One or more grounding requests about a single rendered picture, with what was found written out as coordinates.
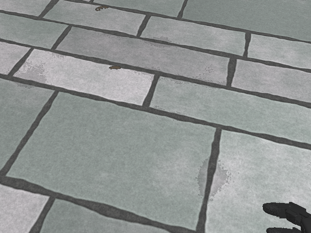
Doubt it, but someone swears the robot right hand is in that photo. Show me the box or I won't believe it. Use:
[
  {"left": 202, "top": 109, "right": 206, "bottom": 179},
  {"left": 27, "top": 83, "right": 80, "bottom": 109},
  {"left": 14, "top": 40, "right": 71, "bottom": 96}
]
[{"left": 262, "top": 202, "right": 311, "bottom": 233}]

